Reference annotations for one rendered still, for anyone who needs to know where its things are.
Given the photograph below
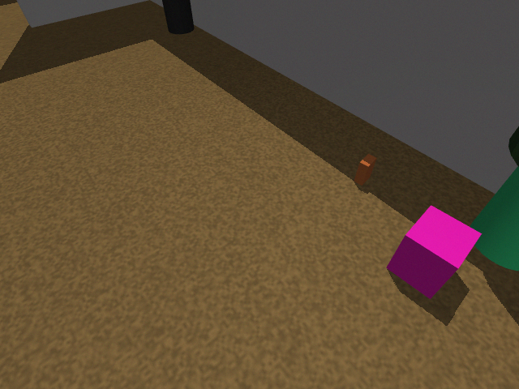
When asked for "potted plant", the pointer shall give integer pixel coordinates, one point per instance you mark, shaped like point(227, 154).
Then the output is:
point(498, 222)

